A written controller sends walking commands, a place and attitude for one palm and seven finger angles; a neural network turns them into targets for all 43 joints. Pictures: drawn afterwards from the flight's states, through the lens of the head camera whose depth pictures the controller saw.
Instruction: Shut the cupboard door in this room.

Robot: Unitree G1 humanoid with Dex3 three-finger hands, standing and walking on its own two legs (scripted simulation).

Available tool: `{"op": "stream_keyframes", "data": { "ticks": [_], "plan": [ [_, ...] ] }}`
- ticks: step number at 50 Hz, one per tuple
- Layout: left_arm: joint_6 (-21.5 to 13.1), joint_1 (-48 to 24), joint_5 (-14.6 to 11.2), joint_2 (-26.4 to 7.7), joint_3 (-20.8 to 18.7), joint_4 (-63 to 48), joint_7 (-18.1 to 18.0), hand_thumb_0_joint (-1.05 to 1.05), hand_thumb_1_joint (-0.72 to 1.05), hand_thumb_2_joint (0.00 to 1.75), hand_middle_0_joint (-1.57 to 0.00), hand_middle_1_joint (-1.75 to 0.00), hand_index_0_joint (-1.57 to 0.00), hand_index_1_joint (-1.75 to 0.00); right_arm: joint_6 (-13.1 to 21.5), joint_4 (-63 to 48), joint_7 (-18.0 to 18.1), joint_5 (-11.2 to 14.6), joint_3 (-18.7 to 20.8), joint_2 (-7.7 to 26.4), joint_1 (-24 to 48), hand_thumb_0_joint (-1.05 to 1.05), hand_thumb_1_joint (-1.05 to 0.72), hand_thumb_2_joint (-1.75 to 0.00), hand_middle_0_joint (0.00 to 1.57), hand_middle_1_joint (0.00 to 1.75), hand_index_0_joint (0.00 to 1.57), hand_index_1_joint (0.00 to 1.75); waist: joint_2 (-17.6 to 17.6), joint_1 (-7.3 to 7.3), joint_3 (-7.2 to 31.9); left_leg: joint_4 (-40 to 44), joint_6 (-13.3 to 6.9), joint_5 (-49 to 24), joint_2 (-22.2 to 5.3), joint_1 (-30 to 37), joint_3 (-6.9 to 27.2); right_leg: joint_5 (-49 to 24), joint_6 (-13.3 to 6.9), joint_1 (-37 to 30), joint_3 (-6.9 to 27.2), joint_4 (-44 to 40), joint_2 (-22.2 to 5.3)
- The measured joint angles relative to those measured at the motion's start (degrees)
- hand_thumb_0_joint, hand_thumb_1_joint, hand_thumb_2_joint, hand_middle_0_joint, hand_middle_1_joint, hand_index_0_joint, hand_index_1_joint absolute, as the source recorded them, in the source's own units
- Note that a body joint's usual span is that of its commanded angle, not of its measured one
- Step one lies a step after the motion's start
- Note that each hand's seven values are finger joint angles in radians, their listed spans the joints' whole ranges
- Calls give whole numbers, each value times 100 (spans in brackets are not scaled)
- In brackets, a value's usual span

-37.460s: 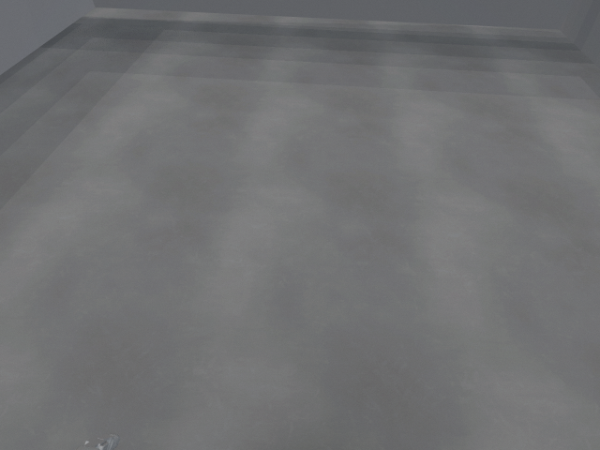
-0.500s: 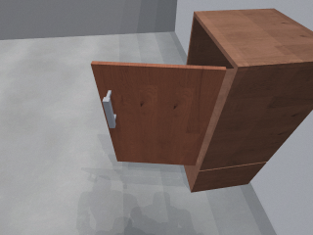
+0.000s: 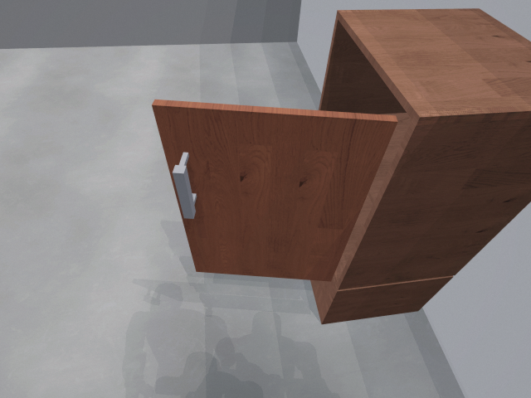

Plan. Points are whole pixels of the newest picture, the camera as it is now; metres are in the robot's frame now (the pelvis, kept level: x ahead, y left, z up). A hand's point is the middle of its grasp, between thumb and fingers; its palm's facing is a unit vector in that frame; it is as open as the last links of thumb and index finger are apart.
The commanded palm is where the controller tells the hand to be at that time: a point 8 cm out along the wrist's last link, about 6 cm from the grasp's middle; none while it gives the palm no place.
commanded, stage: come to a stop and stand still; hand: left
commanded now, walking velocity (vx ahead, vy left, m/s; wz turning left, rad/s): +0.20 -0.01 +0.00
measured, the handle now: (187, 186) +0.50 +0.20 -0.01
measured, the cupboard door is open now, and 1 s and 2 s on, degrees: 78 78 78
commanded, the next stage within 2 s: look again from close up in 1.04 s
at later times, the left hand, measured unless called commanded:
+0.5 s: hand out of the picture +0.09 +0.17 -0.17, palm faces +0.03 -0.97 -0.23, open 7.3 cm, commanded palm none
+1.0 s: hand out of the picture +0.03 +0.20 -0.15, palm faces -0.01 -0.96 -0.27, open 7.4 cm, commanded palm none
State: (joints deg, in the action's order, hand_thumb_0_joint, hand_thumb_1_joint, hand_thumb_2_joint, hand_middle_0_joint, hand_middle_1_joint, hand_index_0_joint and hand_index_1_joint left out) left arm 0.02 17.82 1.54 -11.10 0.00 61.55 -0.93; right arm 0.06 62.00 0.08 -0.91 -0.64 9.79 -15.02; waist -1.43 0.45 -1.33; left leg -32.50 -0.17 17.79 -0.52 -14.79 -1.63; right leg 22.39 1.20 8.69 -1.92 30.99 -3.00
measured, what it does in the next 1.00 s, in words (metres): steps on the spot: right foot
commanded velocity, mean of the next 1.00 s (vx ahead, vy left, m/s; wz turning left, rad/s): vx -0.04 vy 0.01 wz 0.00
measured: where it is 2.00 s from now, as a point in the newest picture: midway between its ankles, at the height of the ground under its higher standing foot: outside the picture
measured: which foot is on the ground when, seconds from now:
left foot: down 0.00-1.00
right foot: down 0.00-0.18, up 0.20-0.28, down 0.30-1.00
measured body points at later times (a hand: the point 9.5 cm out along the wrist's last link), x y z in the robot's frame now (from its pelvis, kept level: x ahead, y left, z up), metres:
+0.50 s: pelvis +0.05 -0.01 +0.00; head +0.08 -0.01 +0.45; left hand +0.09 +0.22 -0.15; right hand +0.07 -0.24 -0.16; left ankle -0.01 +0.11 -0.73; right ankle +0.01 -0.12 -0.73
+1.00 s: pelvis +0.00 +0.01 +0.01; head +0.01 -0.02 +0.46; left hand +0.03 +0.25 -0.13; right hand +0.04 -0.23 -0.16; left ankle -0.01 +0.11 -0.73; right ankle +0.01 -0.12 -0.73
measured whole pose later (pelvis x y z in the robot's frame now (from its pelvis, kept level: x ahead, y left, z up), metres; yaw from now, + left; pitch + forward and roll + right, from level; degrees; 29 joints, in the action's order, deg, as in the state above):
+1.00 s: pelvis +0.00 +0.01 +0.01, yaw -1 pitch +0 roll +1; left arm 1.0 15.1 1.1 -10.9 0.6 58.7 -1.3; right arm -0.3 56.9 0.3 -1.0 -0.3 11.7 -15.0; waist 2.0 -0.1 -1.5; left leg -26.4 -0.9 15.1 0.0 -11.1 -4.9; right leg 15.0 0.4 14.2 -3.1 29.6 -3.4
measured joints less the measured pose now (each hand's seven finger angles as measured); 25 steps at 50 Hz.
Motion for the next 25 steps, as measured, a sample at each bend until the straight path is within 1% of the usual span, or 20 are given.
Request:
{"op": "stream_keyframes", "data": {
  "ticks": [4,7,9,11,12,13,14,15,16,18,20,23,25],
  "plan": [
    [-60,181,-3,61,-47,82,3,0,91,90,-20,-29,-20,-30,46,53,6,2,10,-33,-76,0,-91,-90,20,30,20,29,2,8,-13,-323,7,297,-36,-40,37,201,27,-62,-33,128,31],
    [-67,303,-4,69,-91,162,-10,0,91,90,-20,-29,-20,-30,101,86,24,6,12,-87,-51,0,-91,-90,20,30,20,29,-121,23,-46,-452,2,499,-2,29,-20,391,28,-81,20,317,-17],
    [-24,296,-12,89,-88,240,-35,0,91,90,-20,-29,-20,-30,183,76,75,2,16,-112,-4,0,-91,-90,20,30,20,29,-150,14,-98,-446,-33,566,0,119,-88,353,-86,119,-8,826,-50],
    [48,187,-47,114,-78,278,-77,0,91,90,-20,-29,-20,-30,224,51,161,-7,17,-136,16,0,-91,-90,20,30,20,29,-115,-6,-174,-305,-49,541,-19,271,-136,766,-180,406,-14,1410,-2],
    [74,96,-65,125,-85,269,-94,0,91,90,-20,-29,-20,-30,217,43,193,-11,12,-147,17,0,-92,-90,20,30,20,29,-87,-20,-221,-195,-36,495,-20,355,-135,837,-203,484,-44,1401,19],
    [73,-1,-76,134,-97,232,-104,0,91,90,-20,-29,-20,-30,197,48,216,-5,4,-155,15,0,-92,-90,20,30,20,29,-55,-30,-273,-105,-22,445,-18,424,-116,626,-211,488,-90,1108,35],
    [36,-81,-78,128,-106,167,-105,1,91,90,-20,-29,-20,-30,167,56,225,12,-6,-166,7,0,-92,-90,20,30,20,29,-43,-26,-310,-58,0,414,-1,463,-102,33,-204,448,-118,641,37],
    [-24,-137,-74,115,-110,99,-109,1,91,90,-20,-29,-20,-30,132,68,222,39,-8,-174,-4,0,-92,-90,20,30,20,29,-44,-23,-322,-56,34,420,22,478,-91,-491,-202,413,-127,403,17],
    [-69,-194,-74,126,-106,65,-116,0,91,90,-20,-29,-20,-30,92,98,213,65,7,-164,-9,0,-92,-90,20,30,20,29,12,-30,-305,-43,71,445,7,495,-52,-448,-188,388,-166,403,28],
    [-105,-280,-71,155,-84,-8,-120,0,91,90,-20,-29,-20,-30,4,149,204,87,57,-143,12,0,-91,-90,20,30,20,29,115,-54,-217,51,123,428,-22,510,3,-138,-182,353,-231,365,56],
    [-117,-370,-59,176,-76,-97,-142,0,91,90,-20,-29,-20,-30,-60,153,216,83,98,-120,67,1,-92,-90,20,30,20,29,165,-72,-160,78,127,248,-60,464,-19,-50,-191,352,-272,288,76],
    [-91,-511,-34,157,-92,-228,-193,0,92,90,-20,-29,-20,-30,-104,91,209,88,152,-81,169,1,-92,-90,20,30,20,29,138,-66,-160,-2,120,300,-99,368,-102,-99,-212,382,-307,237,81],
    [-42,-579,-30,134,-103,-291,-200,0,92,90,-20,-29,-20,-30,-107,32,201,86,171,-69,248,1,-92,-90,20,30,20,29,74,-51,-166,120,118,327,-96,406,-144,-113,-202,429,-298,261,70]
  ]
}}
